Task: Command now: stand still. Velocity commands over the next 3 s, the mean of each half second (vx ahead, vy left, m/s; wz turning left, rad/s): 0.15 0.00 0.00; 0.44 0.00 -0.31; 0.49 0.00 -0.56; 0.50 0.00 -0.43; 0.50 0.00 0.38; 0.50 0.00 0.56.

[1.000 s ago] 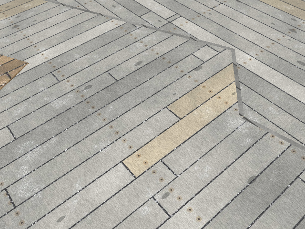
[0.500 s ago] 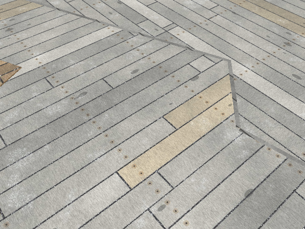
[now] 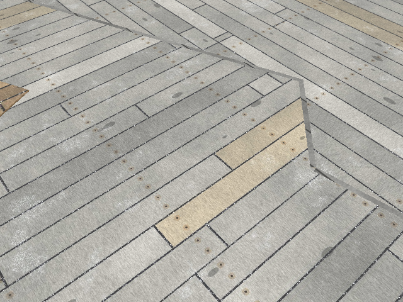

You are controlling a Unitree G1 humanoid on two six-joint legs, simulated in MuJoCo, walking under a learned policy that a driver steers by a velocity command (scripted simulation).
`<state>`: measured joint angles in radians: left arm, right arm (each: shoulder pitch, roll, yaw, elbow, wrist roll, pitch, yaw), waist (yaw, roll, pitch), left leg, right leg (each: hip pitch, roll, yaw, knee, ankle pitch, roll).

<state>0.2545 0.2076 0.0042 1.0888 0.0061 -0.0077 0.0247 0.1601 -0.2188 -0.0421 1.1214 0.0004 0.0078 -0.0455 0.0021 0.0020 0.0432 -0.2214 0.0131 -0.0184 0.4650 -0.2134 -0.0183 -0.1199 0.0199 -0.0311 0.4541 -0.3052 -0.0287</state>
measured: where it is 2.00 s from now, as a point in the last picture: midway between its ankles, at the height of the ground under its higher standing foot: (248, 230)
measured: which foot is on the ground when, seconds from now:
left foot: down 0.00-0.24, up 0.26-0.48, down 0.50-1.00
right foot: down 0.00-0.52, up 0.54-1.00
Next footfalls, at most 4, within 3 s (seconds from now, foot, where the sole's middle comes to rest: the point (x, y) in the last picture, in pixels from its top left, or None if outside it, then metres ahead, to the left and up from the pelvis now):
0.50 left None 0.13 0.16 -0.78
1.02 right None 0.46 -0.07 -0.78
1.48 left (203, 228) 0.78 0.03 -0.78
2.00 right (305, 219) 0.82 -0.36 -0.78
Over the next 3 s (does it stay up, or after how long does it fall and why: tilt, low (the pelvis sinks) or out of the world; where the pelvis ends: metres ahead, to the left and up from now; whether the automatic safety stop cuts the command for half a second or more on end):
stays up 1.25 -0.42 -0.01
